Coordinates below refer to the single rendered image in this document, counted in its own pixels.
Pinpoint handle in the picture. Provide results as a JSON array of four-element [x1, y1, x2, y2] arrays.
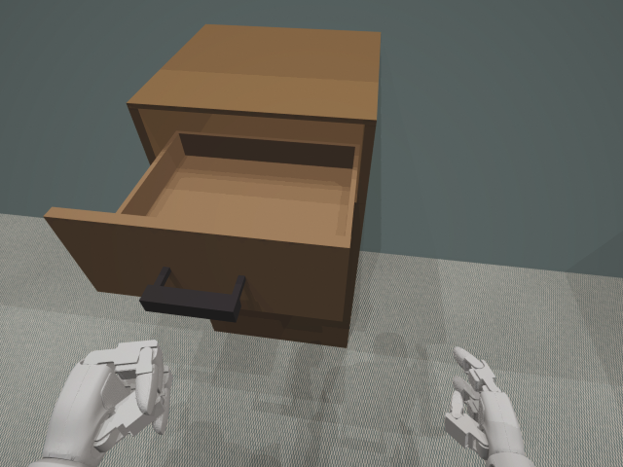
[[139, 267, 246, 323]]

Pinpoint robot right hand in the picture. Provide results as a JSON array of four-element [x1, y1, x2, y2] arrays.
[[445, 346, 525, 463]]

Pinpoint drawer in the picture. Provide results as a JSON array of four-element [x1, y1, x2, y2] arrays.
[[43, 130, 360, 322]]

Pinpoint robot left hand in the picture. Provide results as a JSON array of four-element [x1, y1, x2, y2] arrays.
[[42, 340, 173, 467]]

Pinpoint cabinet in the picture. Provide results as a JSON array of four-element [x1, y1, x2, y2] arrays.
[[127, 24, 381, 348]]

